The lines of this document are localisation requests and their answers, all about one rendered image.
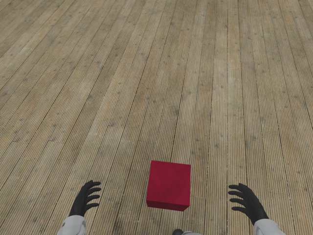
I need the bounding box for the robot right hand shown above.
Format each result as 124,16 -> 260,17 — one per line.
228,183 -> 269,226

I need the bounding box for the robot left forearm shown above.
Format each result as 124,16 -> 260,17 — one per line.
57,215 -> 86,235

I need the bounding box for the robot left hand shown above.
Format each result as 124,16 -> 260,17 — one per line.
69,180 -> 101,217

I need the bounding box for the carton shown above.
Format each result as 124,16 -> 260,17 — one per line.
146,160 -> 191,211

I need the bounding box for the robot right forearm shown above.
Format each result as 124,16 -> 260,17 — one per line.
254,219 -> 286,235

